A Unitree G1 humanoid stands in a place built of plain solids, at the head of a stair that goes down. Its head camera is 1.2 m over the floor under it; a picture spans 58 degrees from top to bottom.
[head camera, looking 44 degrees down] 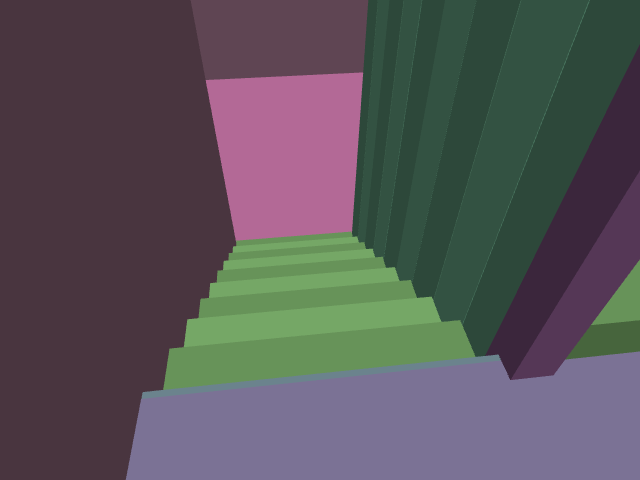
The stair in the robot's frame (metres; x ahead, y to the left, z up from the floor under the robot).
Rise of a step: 0.18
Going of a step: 0.26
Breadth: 1.10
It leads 7 degrees to the left of straight ahead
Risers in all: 10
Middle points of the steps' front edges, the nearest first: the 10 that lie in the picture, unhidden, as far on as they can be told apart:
0.67 -0.03 0.00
0.93 0.00 -0.18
1.18 0.03 -0.36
1.44 0.06 -0.54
1.70 0.09 -0.73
1.96 0.12 -0.91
2.22 0.15 -1.09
2.48 0.18 -1.27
2.74 0.21 -1.45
2.99 0.24 -1.64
